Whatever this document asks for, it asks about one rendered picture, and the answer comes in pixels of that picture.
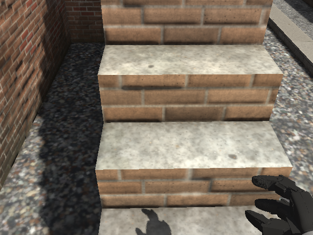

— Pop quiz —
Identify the right robot hand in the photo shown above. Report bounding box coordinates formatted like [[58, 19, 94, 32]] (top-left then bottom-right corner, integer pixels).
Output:
[[245, 174, 313, 235]]

